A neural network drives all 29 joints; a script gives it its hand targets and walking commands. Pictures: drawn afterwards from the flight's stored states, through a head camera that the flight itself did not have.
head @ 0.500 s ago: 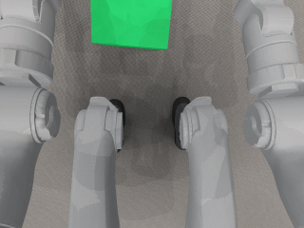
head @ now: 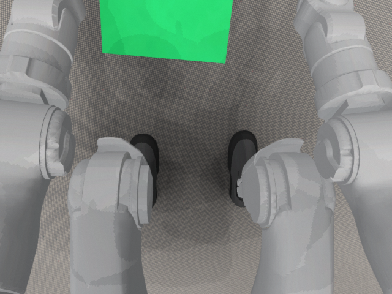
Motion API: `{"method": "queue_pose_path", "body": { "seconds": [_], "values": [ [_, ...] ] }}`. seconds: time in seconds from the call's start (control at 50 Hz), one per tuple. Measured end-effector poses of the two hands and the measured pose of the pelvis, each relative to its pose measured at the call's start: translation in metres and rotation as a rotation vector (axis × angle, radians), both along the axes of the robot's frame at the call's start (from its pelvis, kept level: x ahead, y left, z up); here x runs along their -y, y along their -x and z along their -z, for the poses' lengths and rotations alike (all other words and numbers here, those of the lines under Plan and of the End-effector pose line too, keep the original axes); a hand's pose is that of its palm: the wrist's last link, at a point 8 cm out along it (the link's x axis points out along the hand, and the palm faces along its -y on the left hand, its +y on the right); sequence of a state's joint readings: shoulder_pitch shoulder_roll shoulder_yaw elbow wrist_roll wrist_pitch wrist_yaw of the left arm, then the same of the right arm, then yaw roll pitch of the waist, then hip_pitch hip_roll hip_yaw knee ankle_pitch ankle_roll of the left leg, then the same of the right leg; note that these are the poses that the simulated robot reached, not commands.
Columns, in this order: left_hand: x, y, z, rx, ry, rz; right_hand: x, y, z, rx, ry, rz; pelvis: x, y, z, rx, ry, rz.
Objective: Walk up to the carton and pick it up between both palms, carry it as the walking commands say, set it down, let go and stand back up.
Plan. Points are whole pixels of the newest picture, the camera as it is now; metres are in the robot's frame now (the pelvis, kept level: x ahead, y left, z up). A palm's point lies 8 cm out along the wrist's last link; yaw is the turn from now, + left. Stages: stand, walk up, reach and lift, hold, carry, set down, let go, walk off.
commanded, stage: reach and lift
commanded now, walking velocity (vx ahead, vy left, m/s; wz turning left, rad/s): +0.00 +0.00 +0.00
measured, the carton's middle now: out of the picture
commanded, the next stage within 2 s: none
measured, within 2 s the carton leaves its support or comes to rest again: leaves its support in 1.70 s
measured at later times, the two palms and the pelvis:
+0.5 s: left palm out of the picture +0.55 +0.19 -0.21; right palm out of the picture +0.55 -0.15 -0.20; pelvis +0.00 +0.00 -0.01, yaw +0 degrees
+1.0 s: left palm out of the picture +0.55 +0.18 -0.21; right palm out of the picture +0.55 -0.11 -0.21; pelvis +0.00 +0.00 -0.01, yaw +0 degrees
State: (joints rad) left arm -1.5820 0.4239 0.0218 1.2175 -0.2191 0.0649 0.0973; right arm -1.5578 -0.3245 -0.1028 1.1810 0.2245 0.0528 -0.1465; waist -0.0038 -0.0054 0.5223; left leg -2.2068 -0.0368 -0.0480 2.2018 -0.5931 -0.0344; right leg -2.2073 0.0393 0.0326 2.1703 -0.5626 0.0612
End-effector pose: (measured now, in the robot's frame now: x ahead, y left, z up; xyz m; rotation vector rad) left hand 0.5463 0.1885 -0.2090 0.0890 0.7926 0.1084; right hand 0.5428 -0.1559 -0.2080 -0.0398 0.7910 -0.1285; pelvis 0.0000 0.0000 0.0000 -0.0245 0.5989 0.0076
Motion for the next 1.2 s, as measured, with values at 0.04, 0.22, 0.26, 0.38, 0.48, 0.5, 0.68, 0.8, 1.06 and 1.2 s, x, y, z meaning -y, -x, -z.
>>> {"method": "queue_pose_path", "body": {
  "seconds": [0.04,0.22,0.26,0.38,0.48,0.5,0.68,0.8,1.06,1.2],
  "values": [
    [0.003,-0.001,0.002,0.006,0.012,-0.005,0.001,0.002,0.007,-0.014,0.006,-0.005,0.001,-0.002,0.003,0.002,-0.001,0.002],
    [-0.003,-0.004,0.004,0.033,0.018,-0.017,0.004,-0.010,-0.002,0.029,0.006,-0.005,0.001,-0.002,0.014,0.023,-0.002,0.011],
    [-0.004,-0.002,0.003,0.030,0.018,-0.016,0.001,-0.010,-0.003,0.031,-0.006,-0.004,0.001,-0.001,0.014,0.025,-0.005,0.010],
    [-0.010,0.005,0.004,0.015,0.007,-0.023,-0.007,-0.005,0.001,0.013,-0.017,-0.013,0.000,0.002,0.014,0.026,-0.008,0.008],
    [-0.005,0.002,0.001,0.025,0.024,-0.021,-0.007,-0.007,-0.004,0.029,0.002,-0.022,0.000,0.004,0.012,0.023,-0.007,0.005],
    [-0.003,0.000,0.001,0.027,0.027,-0.018,-0.007,-0.007,-0.004,0.029,-0.001,-0.021,-0.001,0.004,0.012,0.023,-0.007,0.005],
    [0.005,-0.004,-0.001,0.027,0.027,-0.005,-0.023,-0.007,0.002,0.014,-0.033,-0.068,0.000,0.003,0.009,0.010,-0.009,0.005],
    [0.006,-0.004,-0.001,0.032,0.026,0.003,-0.049,-0.012,0.000,0.025,-0.067,-0.104,0.000,0.002,0.008,0.006,-0.008,0.002],
    [0.013,-0.003,-0.003,-0.006,0.028,0.053,-0.046,-0.012,-0.004,-0.009,-0.049,-0.098,-0.003,-0.003,0.012,0.003,0.000,-0.009],
    [0.021,0.001,-0.001,-0.015,0.078,0.047,-0.037,-0.011,-0.006,-0.030,-0.043,-0.100,-0.001,-0.007,0.016,-0.001,-0.006,-0.004]
  ]
}}
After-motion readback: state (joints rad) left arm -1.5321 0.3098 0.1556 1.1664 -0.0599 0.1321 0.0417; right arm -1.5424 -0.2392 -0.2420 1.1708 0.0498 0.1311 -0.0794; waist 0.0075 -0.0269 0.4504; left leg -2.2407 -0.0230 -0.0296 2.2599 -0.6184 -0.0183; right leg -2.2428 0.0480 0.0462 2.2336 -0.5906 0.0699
